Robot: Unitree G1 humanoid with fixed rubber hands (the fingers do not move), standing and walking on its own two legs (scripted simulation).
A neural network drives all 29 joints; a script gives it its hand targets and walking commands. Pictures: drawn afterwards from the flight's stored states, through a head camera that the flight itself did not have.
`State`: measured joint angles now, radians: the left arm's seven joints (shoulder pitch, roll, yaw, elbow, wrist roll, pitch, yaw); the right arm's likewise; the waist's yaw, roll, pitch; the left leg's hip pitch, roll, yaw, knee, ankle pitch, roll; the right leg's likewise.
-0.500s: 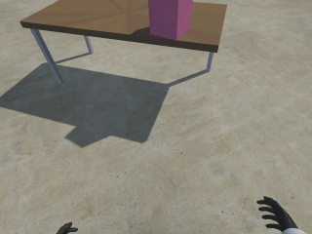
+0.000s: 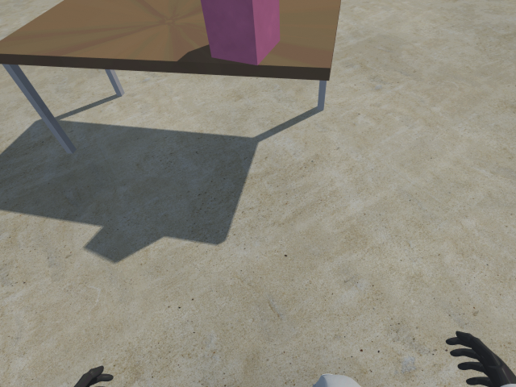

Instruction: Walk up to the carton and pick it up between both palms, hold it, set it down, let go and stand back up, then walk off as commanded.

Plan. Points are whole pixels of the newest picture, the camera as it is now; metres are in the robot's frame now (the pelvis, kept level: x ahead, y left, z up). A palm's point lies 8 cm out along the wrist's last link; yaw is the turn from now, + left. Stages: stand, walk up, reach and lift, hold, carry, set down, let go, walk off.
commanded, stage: walk up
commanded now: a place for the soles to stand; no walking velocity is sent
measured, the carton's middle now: (243, 15) +1.30 +0.08 +0.01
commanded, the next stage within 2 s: none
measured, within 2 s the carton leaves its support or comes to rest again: neither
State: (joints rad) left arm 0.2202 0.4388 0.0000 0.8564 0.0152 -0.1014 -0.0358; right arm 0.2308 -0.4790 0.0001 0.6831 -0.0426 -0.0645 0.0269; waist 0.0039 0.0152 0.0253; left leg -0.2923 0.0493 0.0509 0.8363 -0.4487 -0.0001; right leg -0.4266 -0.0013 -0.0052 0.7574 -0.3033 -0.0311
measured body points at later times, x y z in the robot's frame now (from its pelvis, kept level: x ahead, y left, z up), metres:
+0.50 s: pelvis +0.12 +0.07 +0.00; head +0.13 +0.08 +0.45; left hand +0.21 +0.39 -0.11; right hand +0.24 -0.26 -0.07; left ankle +0.20 +0.14 -0.71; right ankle +0.06 -0.07 -0.66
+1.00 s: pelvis +0.22 +0.05 +0.00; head +0.24 +0.03 +0.45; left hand +0.35 +0.36 -0.08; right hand +0.30 -0.28 -0.09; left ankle +0.20 +0.14 -0.71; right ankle +0.30 -0.08 -0.71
